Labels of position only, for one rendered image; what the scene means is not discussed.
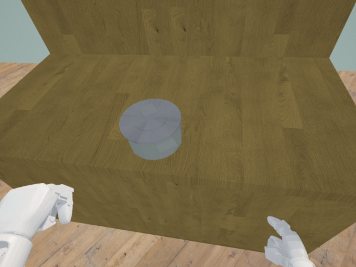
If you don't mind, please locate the left robot forearm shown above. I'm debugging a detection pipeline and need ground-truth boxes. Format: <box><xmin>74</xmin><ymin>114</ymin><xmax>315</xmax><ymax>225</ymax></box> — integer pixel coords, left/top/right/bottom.
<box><xmin>0</xmin><ymin>234</ymin><xmax>33</xmax><ymax>267</ymax></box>

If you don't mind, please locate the table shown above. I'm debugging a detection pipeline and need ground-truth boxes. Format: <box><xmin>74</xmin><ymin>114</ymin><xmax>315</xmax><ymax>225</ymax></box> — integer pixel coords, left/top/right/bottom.
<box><xmin>0</xmin><ymin>0</ymin><xmax>356</xmax><ymax>254</ymax></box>

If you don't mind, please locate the right robot hand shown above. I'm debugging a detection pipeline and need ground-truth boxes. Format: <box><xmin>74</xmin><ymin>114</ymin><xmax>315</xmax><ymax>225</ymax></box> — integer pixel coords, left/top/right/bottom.
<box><xmin>264</xmin><ymin>216</ymin><xmax>309</xmax><ymax>267</ymax></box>

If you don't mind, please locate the knob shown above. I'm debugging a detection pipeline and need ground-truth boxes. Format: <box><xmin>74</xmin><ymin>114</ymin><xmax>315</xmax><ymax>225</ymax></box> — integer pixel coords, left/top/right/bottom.
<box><xmin>139</xmin><ymin>103</ymin><xmax>159</xmax><ymax>122</ymax></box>

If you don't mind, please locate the lid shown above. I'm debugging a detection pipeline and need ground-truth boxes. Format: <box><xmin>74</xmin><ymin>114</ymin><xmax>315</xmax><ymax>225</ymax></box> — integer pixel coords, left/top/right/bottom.
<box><xmin>119</xmin><ymin>98</ymin><xmax>181</xmax><ymax>145</ymax></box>

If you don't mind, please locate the pot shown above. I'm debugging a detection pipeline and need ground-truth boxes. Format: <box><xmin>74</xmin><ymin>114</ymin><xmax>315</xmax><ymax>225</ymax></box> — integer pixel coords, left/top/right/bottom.
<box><xmin>129</xmin><ymin>124</ymin><xmax>182</xmax><ymax>160</ymax></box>

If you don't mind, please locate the left robot hand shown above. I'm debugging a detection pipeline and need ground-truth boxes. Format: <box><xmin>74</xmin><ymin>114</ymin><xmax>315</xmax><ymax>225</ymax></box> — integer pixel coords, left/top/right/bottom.
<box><xmin>0</xmin><ymin>183</ymin><xmax>74</xmax><ymax>240</ymax></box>

